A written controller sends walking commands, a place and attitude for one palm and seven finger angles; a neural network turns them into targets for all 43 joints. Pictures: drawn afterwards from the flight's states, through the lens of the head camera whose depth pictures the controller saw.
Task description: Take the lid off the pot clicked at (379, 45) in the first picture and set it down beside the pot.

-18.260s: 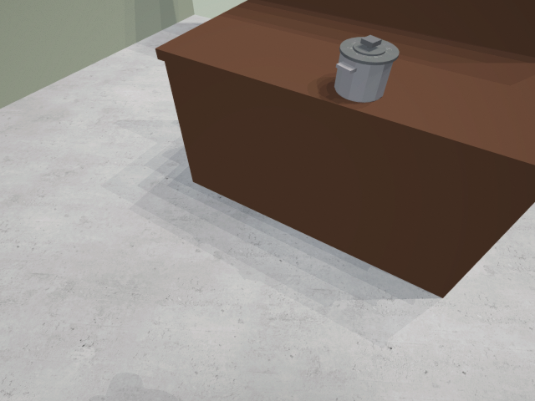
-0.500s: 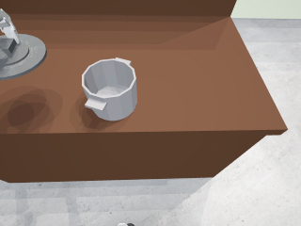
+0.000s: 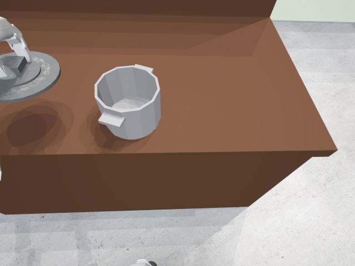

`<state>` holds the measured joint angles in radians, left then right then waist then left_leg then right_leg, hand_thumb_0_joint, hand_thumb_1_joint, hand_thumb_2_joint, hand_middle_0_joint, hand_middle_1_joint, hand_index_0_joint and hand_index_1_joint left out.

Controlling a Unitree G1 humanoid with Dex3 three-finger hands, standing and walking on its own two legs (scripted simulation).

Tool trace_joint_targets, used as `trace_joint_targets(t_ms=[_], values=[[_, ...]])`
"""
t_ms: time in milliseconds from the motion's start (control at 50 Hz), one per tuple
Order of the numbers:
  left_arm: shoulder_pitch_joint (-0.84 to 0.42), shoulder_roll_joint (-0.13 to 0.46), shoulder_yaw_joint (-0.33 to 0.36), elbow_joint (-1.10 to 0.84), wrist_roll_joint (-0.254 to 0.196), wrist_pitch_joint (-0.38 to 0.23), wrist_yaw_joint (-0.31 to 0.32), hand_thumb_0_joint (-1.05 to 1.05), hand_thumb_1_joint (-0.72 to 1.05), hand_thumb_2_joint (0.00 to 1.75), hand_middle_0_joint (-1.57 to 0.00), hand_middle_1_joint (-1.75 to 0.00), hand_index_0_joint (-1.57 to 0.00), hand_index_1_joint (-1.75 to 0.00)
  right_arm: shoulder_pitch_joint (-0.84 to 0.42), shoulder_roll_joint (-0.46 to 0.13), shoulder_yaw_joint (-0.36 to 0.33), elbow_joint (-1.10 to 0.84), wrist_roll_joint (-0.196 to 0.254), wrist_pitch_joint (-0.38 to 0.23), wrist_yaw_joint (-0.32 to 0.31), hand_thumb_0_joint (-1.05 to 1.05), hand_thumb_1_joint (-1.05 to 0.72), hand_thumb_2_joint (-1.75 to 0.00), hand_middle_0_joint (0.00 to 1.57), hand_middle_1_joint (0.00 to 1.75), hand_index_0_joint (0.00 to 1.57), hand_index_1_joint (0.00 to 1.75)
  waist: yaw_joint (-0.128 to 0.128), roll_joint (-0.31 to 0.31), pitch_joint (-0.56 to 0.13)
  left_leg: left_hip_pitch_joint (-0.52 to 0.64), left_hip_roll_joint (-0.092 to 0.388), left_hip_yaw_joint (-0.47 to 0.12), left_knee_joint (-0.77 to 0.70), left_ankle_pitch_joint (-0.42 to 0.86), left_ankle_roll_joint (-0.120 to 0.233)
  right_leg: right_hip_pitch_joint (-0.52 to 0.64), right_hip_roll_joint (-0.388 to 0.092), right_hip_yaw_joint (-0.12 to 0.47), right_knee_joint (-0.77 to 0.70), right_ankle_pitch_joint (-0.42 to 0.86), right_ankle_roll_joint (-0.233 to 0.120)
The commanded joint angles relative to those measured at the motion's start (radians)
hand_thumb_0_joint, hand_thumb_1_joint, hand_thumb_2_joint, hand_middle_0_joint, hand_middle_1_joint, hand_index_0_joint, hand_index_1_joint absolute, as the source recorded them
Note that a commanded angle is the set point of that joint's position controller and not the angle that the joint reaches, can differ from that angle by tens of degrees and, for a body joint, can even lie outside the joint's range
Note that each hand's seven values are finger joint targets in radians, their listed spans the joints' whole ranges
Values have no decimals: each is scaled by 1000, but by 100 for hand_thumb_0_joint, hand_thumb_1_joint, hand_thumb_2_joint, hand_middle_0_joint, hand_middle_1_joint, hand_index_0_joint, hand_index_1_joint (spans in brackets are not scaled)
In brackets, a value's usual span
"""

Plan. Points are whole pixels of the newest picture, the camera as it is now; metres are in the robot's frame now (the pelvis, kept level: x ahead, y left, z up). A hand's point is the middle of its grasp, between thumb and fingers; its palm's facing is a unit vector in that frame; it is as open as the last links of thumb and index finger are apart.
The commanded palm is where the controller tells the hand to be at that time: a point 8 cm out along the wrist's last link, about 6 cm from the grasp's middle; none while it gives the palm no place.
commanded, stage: lower the lid onto the table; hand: left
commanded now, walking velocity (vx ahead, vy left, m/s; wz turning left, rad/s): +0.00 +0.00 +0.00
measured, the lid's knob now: (12, 64) +0.51 +0.32 +0.15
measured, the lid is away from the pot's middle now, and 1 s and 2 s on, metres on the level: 0.22 0.23 0.23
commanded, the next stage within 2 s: none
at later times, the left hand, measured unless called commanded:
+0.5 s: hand (8, 79) +0.48 +0.33 +0.14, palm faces -0.44 -0.15 -0.89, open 7.7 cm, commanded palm +0.52 +0.32 +0.22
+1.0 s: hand (16, 90) +0.47 +0.32 +0.11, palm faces -0.47 -0.13 -0.87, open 7.7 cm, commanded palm +0.52 +0.32 +0.18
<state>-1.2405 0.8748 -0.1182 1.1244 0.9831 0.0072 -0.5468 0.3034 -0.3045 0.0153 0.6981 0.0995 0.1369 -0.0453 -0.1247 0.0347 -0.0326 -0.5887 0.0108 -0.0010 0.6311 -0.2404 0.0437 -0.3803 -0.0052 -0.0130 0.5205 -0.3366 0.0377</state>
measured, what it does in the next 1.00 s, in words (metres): stands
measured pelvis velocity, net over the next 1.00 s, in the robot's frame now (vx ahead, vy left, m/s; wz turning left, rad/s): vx -0.01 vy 0.01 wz -0.03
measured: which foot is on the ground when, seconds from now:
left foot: down 0.00-1.00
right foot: down 0.00-1.00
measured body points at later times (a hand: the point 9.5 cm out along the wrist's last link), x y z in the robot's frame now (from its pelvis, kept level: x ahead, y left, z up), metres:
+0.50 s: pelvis +0.00 +0.00 -0.01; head +0.09 +0.02 +0.43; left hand +0.50 +0.33 +0.19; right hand +0.00 -0.28 -0.12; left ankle +0.04 +0.09 -0.73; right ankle -0.06 -0.15 -0.73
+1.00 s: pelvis -0.01 +0.01 -0.01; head +0.09 +0.02 +0.43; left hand +0.50 +0.33 +0.16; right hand -0.01 -0.27 -0.13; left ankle +0.04 +0.09 -0.73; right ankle -0.06 -0.15 -0.73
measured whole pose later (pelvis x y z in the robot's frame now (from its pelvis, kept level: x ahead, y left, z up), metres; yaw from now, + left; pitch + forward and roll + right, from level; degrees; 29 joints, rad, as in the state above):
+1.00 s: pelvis -0.01 +0.01 -0.01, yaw -2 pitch +15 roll -4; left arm -1.18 0.89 -0.08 1.21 1.01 -0.07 -0.49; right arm 0.34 -0.29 0.02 0.71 0.10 0.15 -0.08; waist -0.15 0.04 -0.07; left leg -0.73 0.03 0.01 0.75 -0.29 0.05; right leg -0.52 0.01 0.01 0.64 -0.38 0.05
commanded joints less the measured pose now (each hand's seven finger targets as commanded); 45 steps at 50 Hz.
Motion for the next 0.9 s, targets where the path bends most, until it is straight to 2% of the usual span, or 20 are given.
trace_joint_targets(t_ms=[0,60,120,180,220,280,340,400,420,440,520,580,620,640,660,720,740,780,820,880], values=[[-514,286,82,-175,5,1,58,0,73,91,-105,-113,-77,-104,93,-188,-61,-61,-1,-14,-12,0,-90,-90,20,30,20,30,-15,105,-438,526,-21,-25,1,341,37,-142,84,-59,-41,275,-57],[-546,324,113,-238,10,-12,67,0,73,91,-105,-113,-77,-104,93,-186,-62,-69,-4,-13,-15,0,-90,-90,20,30,20,30,-4,156,-502,571,-16,-31,17,423,37,-137,82,-53,-27,309,-57],[-487,281,87,-181,-1,-16,64,0,73,91,-105,-113,-77,-104,97,-185,-61,-66,0,-14,-17,0,-90,-90,20,30,20,30,-8,118,-458,546,-14,-25,17,411,35,-160,84,-59,-25,289,-57],[-487,304,90,-129,9,-11,73,0,73,91,-105,-113,-77,-104,108,-191,-60,-56,0,-8,-22,0,-90,-90,20,30,20,30,-19,81,-425,478,-20,-15,11,288,38,-161,85,-54,-28,257,-53],[-521,318,94,-191,5,-22,75,0,73,91,-105,-113,-77,-104,96,-189,-55,-63,0,-12,-28,0,-90,-90,20,30,20,30,-9,114,-464,496,-18,-11,15,322,39,-139,82,-51,-19,283,-57],[-515,313,88,-156,11,-22,80,0,73,91,-105,-113,-77,-104,118,-190,-59,-50,0,-10,-33,0,-90,-90,20,30,20,30,-26,116,-447,490,-15,-14,24,311,38,-170,86,-50,-21,272,-52],[-532,304,87,-195,10,-31,83,0,73,91,-105,-113,-77,-104,131,-186,-63,-44,-6,-16,-35,0,-90,-90,20,30,20,30,-24,179,-500,565,-4,-26,41,391,35,-202,90,-51,-13,265,-52],[-481,288,80,-131,3,-30,80,0,73,91,-105,-113,-77,-104,136,-192,-64,-37,-2,-15,-35,0,-90,-90,20,30,20,30,-32,124,-440,501,-9,-21,40,323,34,-218,90,-56,-12,247,-52],[-478,282,79,-160,-6,-41,76,0,73,91,-105,-113,-77,-104,125,-190,-60,-42,-1,-18,-37,0,-90,-90,20,30,20,30,-19,135,-460,512,-10,-13,42,360,38,-201,90,-56,-3,267,-54],[-488,325,105,-152,10,-38,84,0,73,91,-105,-113,-77,-104,138,-193,-64,-36,-5,-12,-38,0,-90,-90,20,30,20,30,-25,138,-476,511,-7,-18,48,346,35,-206,91,-51,-2,257,-51],[-500,276,71,-188,1,-52,82,0,73,91,-105,-113,-77,-104,136,-187,-62,-38,-2,-18,-42,0,-90,-90,20,30,20,30,-23,174,-484,547,-2,-24,59,410,32,-236,95,-59,10,260,-56],[-479,306,90,-132,8,-51,88,0,73,91,-105,-113,-77,-104,152,-194,-64,-28,-4,-14,-44,0,-90,-90,20,30,20,30,-34,147,-450,489,-4,-23,61,320,31,-250,95,-55,7,235,-53],[-488,286,79,-167,0,-64,86,0,73,91,-105,-113,-77,-104,143,-191,-61,-33,-3,-21,-47,0,-90,-90,20,30,20,30,-22,166,-485,519,-2,-21,68,372,32,-247,97,-59,25,248,-56],[-538,349,119,-216,14,-64,94,0,73,91,-105,-113,-77,-104,152,-194,-67,-28,-10,-17,-47,0,-90,-90,20,30,20,30,-26,205,-530,545,5,-23,72,378,28,-244,94,-49,20,251,-53],[-502,324,107,-176,19,-66,97,0,73,91,-105,-113,-77,-104,160,-188,-65,-34,-10,-20,-49,0,-90,-90,20,30,20,30,-26,207,-520,539,-4,-25,86,397,31,-250,97,-50,25,264,-56],[-459,333,125,-175,5,-80,91,0,73,91,-105,-113,-77,-104,152,-189,-61,-41,-4,-19,-51,0,-90,-90,20,30,20,30,-14,163,-523,522,0,-21,89,433,30,-236,99,-56,40,283,-54],[-501,368,145,-201,19,-78,98,0,73,91,-105,-113,-77,-104,159,-194,-67,-35,-11,-13,-48,0,-90,-90,20,30,20,30,-18,202,-547,540,4,-27,89,430,25,-246,97,-49,35,274,-52],[-458,340,136,-166,22,-77,98,0,73,91,-105,-113,-77,-104,162,-190,-67,-41,-10,-10,-43,0,-90,-90,20,30,20,30,-19,195,-501,521,1,-33,94,434,22,-271,100,-58,37,263,-56],[-414,295,115,-159,9,-84,94,0,73,91,-105,-113,-77,-104,154,-186,-64,-48,-5,-10,-45,0,-90,-90,20,30,20,30,-13,168,-506,532,4,-29,97,471,24,-280,102,-64,49,262,-56],[-401,318,122,-95,16,-74,99,0,73,91,-105,-113,-77,-104,162,-193,-65,-44,-6,0,-43,0,-90,-90,20,30,20,30,-27,110,-449,444,-6,-22,90,314,28,-279,101,-58,38,224,-54]])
